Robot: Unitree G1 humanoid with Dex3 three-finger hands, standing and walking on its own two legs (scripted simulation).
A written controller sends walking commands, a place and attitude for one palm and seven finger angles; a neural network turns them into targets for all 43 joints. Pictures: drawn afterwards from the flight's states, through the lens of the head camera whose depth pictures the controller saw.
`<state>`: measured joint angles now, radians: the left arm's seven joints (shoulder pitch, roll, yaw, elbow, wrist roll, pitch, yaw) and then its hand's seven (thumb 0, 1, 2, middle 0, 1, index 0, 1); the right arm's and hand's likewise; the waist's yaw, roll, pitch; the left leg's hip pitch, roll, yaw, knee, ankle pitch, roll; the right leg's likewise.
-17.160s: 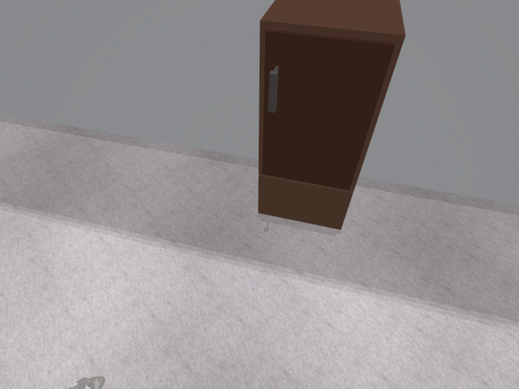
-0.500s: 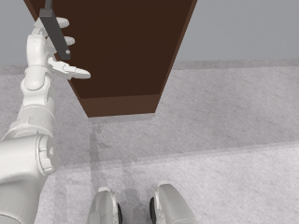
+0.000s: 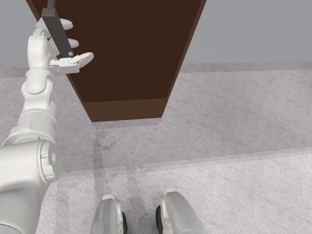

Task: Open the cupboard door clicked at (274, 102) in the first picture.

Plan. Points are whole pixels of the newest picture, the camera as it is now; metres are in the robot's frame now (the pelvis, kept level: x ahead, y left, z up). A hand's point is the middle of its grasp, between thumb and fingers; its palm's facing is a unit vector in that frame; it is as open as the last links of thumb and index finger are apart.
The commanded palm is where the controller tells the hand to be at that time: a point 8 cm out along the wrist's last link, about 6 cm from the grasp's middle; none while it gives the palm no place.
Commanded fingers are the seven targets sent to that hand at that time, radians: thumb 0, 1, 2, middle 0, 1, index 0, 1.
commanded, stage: close the thumb around the handle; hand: left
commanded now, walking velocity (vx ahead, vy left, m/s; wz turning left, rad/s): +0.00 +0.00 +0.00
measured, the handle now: (60, 31) +0.60 +0.17 +0.07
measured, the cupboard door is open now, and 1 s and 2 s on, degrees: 0 22 46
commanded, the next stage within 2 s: pull the door open along its arc in 0.32 s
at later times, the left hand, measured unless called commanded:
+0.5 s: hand (71, 55) +0.54 +0.14 +0.06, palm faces +0.01 -1.00 -0.01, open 5.9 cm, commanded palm +0.51 +0.18 +0.06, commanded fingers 0.00 0.90 0.90 -0.40 -1.35 -0.40 -1.35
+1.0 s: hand (89, 95) +0.43 +0.10 +0.06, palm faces +0.15 -0.99 +0.08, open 6.3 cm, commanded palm +0.38 +0.15 +0.06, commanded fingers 0.00 0.90 0.90 -0.40 -1.35 -0.40 -1.35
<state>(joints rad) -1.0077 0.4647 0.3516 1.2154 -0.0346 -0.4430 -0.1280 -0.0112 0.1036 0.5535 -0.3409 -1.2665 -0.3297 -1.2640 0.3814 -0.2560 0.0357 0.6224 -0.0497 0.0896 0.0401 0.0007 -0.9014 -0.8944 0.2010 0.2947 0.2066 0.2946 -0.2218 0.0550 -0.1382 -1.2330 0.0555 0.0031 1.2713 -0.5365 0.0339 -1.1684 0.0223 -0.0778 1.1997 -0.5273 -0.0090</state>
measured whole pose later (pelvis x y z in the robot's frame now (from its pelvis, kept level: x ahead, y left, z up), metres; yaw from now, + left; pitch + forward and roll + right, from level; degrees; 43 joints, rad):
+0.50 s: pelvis +0.00 +0.00 +0.00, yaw +0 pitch +28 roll -4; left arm -0.97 0.45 0.36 1.20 -0.05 -0.45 -0.12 0.00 0.71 0.78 -0.34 -1.34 -0.34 -1.35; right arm 0.38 -0.25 0.03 0.63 -0.05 0.09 0.04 0.00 -0.90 -0.89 0.20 0.29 0.21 0.29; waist -0.22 0.06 -0.14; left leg -1.21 0.06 0.01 1.26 -0.54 0.03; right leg -1.15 0.03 -0.07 1.19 -0.53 -0.01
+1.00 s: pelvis +0.02 -0.01 +0.03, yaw +0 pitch +23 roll -1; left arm -0.39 0.06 0.15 0.64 -0.10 -0.46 0.14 0.01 0.66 0.73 -0.31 -1.33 -0.35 -1.30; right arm 0.31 -0.23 -0.01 0.54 -0.03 0.09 0.07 0.00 -0.90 -0.89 0.20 0.29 0.20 0.29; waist -0.09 0.04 -0.19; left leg -1.00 0.05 0.05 1.13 -0.53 0.02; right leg -0.97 0.02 -0.03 1.10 -0.53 -0.01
